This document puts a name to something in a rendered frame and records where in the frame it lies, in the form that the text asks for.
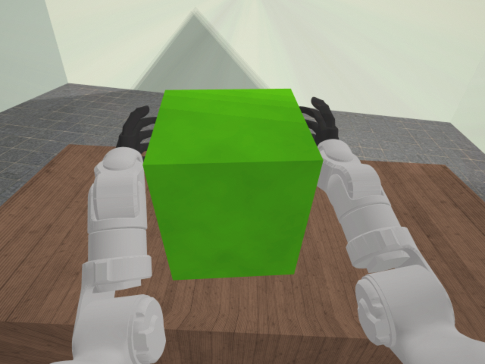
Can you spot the robot left hand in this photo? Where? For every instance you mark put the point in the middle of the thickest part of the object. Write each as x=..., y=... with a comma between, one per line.
x=132, y=135

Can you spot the carton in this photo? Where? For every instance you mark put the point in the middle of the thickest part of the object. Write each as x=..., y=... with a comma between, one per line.
x=232, y=175

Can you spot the right robot forearm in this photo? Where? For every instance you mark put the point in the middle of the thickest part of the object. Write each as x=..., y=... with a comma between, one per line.
x=376, y=240

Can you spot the left robot forearm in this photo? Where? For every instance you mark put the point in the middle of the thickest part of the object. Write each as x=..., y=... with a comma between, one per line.
x=117, y=223

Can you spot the robot left upper arm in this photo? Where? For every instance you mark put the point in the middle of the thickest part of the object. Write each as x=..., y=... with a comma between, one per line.
x=121, y=330

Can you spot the robot right hand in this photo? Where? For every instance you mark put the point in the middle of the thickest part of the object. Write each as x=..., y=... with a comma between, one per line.
x=324, y=128

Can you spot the pedestal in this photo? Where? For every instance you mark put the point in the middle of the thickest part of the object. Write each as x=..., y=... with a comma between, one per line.
x=310, y=317

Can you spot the robot right upper arm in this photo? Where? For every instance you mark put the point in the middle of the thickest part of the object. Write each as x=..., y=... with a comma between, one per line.
x=406, y=310

